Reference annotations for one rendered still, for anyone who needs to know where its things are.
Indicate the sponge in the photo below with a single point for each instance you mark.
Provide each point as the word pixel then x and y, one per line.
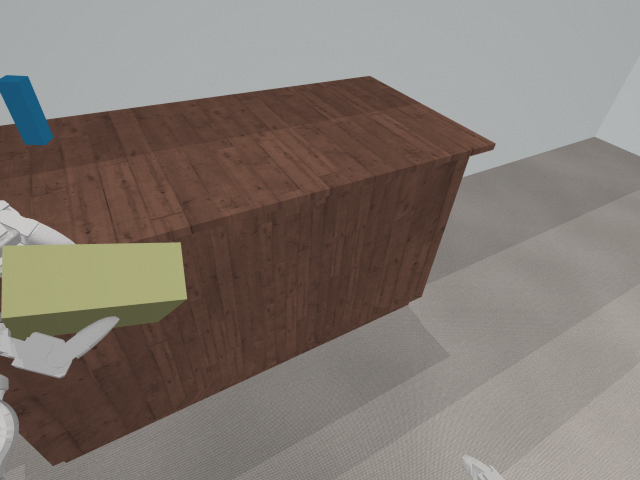
pixel 61 289

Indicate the left robot hand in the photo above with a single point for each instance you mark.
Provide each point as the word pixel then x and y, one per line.
pixel 42 353

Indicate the table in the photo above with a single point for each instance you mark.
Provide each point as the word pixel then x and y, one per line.
pixel 303 212

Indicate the right robot hand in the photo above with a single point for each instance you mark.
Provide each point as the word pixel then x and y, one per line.
pixel 479 471

